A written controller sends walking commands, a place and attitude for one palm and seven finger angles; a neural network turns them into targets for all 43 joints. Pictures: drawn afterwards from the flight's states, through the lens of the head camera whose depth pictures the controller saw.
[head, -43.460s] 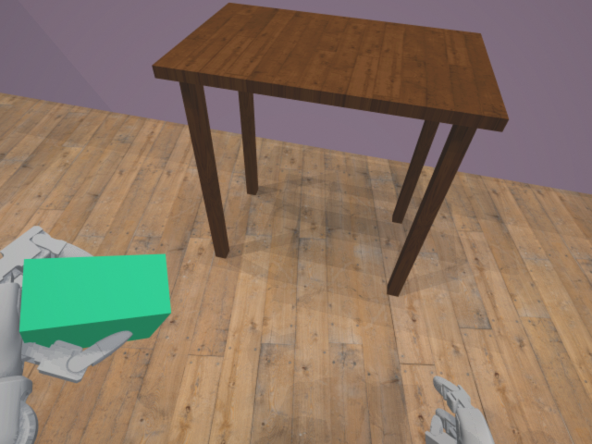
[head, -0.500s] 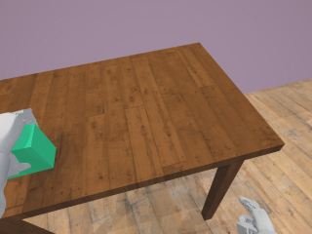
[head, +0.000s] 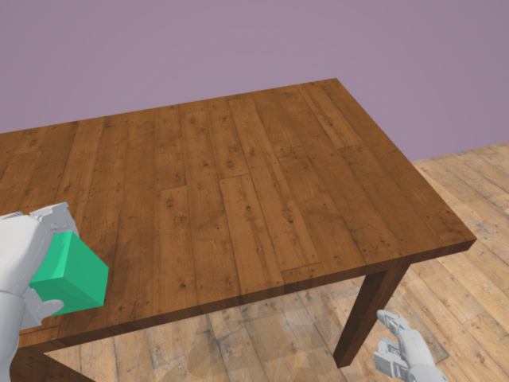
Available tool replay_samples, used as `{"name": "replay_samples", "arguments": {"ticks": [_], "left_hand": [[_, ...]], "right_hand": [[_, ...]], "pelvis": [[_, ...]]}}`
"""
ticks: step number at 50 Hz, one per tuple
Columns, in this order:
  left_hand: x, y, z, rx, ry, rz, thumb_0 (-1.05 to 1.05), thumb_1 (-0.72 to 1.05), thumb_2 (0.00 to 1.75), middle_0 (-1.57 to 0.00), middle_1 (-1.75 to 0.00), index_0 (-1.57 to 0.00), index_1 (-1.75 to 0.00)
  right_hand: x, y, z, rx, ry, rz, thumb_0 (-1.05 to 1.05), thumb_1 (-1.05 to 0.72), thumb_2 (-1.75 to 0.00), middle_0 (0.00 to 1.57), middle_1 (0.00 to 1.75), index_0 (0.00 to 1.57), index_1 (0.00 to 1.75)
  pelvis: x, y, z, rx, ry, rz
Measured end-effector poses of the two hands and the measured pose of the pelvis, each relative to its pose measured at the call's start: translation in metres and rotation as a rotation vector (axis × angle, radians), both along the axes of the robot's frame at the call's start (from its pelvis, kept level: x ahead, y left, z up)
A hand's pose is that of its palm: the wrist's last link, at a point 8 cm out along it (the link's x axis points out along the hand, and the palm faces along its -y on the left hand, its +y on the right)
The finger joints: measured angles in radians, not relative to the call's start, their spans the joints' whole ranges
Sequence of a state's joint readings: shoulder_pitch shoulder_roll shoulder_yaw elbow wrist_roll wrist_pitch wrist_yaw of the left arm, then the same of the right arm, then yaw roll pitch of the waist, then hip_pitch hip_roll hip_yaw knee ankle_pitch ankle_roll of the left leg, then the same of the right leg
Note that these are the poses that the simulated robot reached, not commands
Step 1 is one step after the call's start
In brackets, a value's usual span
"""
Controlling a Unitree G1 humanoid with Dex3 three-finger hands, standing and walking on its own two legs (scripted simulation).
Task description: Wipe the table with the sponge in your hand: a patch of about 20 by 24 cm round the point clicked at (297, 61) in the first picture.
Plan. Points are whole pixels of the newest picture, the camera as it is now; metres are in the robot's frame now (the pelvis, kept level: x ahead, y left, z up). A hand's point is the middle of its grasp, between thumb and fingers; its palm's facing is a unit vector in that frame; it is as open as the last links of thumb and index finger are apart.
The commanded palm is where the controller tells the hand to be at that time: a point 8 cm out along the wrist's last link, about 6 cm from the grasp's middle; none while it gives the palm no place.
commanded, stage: lift the sponge slowly off the table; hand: left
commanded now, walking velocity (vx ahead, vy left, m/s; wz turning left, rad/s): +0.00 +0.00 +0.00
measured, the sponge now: (50, 284) +0.18 +0.32 +0.10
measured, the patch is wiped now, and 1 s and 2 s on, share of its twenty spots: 1.00 1.00 1.00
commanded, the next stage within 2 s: none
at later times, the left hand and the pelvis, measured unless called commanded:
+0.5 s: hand (46, 266) +0.18 +0.30 +0.16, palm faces +0.07 -0.03 -1.00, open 9.9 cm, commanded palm +0.14 +0.30 +0.21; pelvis -0.01 -0.02 +0.00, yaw +1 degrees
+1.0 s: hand (21, 257) +0.17 +0.30 +0.19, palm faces +0.08 +0.03 -1.00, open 9.9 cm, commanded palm +0.14 +0.30 +0.25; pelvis -0.03 -0.04 +0.00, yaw +1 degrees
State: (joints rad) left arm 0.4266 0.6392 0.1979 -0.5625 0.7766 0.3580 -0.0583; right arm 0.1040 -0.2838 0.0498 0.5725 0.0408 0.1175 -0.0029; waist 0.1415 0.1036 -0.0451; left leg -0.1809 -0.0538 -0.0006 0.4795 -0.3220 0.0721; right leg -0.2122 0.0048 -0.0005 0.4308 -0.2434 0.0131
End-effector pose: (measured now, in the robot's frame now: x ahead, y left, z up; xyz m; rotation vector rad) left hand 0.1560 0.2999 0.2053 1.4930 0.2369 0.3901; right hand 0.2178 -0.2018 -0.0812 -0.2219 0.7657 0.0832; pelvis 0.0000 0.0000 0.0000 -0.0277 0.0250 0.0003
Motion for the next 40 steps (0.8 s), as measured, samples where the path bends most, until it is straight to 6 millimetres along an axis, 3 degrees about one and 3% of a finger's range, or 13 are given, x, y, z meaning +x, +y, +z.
{"name": "replay_samples", "arguments": {"ticks": [15, 32, 40], "left_hand": [[0.002, -0.005, 0.002, -0.001, 0.011, 0.028, -0.01, -0.5, 1.06, -0.71, -1.37, -0.75, -1.35], [0.009, -0.007, 0.009, 0.029, 0.066, 0.026, 0.0, -0.5, 1.06, -0.73, -1.36, -0.76, -1.34], [0.001, -0.019, 0.02, 0.052, 0.076, -0.028, 0.0, -0.5, 1.06, -0.73, -1.36, -0.77, -1.34]], "right_hand": [[-0.001, 0.001, 0.005, -0.007, -0.032, 0.027, 0.01, -0.9, -0.9, 0.2, 0.3, 0.2, 0.3], [-0.002, -0.031, 0.008, -0.056, -0.041, 0.019, 0.01, -0.9, -0.9, 0.2, 0.3, 0.2, 0.3], [-0.007, -0.042, 0.005, -0.053, -0.049, -0.003, 0.01, -0.9, -0.9, 0.2, 0.3, 0.2, 0.3]], "pelvis": [[-0.011, -0.011, 0.002, 0.01, -0.038, 0.006], [-0.016, -0.034, 0.003, 0.017, -0.068, 0.017], [-0.017, -0.039, 0.003, 0.017, -0.073, 0.016]]}}
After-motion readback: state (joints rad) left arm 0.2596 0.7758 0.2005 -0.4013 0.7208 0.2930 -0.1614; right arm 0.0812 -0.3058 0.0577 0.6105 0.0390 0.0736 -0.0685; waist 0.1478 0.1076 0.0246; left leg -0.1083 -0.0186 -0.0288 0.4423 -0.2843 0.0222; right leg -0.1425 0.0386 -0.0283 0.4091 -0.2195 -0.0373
